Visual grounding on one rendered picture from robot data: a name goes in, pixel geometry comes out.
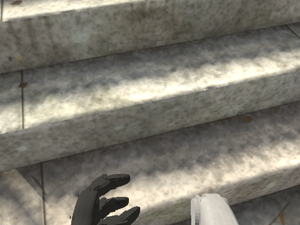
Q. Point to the robot right thigh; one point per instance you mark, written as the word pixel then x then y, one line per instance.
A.
pixel 211 209

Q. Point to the robot left hand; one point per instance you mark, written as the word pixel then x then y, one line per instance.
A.
pixel 90 210

